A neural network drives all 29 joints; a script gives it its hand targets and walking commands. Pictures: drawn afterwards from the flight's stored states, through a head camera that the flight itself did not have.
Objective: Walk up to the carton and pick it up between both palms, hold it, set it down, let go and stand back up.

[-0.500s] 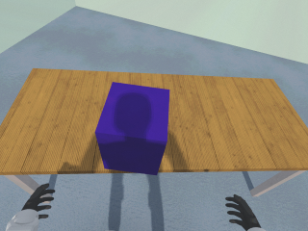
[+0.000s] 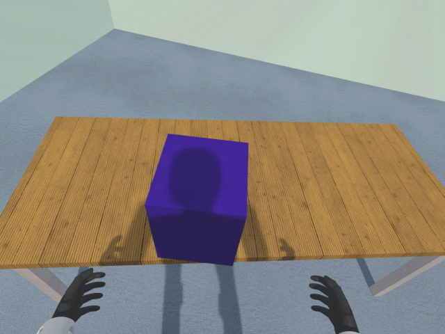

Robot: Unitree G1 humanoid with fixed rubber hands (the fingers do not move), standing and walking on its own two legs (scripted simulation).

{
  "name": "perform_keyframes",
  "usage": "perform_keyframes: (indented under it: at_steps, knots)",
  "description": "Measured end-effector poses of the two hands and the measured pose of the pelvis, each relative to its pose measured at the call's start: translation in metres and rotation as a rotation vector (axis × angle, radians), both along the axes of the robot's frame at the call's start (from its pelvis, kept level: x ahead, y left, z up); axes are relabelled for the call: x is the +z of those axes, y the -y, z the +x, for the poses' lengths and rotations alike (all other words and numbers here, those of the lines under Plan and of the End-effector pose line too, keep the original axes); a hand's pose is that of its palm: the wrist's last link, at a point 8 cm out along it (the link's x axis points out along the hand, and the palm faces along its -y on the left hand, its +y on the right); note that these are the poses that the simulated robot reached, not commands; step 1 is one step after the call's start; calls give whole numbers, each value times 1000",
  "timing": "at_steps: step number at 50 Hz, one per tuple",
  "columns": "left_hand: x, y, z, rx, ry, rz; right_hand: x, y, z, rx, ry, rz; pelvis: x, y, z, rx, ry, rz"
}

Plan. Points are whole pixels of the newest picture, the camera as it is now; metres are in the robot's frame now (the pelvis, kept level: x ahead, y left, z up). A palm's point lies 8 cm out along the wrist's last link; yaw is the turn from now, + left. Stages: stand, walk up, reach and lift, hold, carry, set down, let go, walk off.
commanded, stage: reach and lift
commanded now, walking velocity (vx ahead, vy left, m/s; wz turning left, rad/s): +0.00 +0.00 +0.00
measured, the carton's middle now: (201, 202) +0.43 +0.05 -0.10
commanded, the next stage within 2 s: none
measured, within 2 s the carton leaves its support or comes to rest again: neither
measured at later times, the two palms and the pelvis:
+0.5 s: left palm (71, 309) +0.16 +0.26 -0.05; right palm (320, 317) +0.17 -0.18 -0.05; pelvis +0.01 -0.01 +0.00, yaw +1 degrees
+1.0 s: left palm (78, 281) +0.21 +0.25 -0.03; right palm (304, 282) +0.22 -0.15 -0.03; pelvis +0.00 -0.01 -0.01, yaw +2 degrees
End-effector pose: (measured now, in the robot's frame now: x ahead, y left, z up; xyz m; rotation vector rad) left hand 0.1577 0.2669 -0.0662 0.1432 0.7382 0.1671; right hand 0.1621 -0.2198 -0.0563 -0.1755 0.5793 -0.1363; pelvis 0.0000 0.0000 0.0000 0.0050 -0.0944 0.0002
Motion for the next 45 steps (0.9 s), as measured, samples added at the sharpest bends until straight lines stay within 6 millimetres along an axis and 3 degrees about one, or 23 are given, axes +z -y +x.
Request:
perform_keyframes:
  at_steps: [16, 29, 45]
  knots:
    - [11, 8, 8, -42, 207, -45, 4, -30, 12, -20, 138, 94, 0, 7, 11, 12, -9, -7]
    - [19, 13, 6, -82, 317, -71, 14, -48, 9, -36, 233, 138, -2, 6, 4, 16, 1, -11]
    - [32, 14, 30, -79, 427, -73, 21, -67, 43, -9, 312, 161, -5, 7, 1, 33, -21, -17]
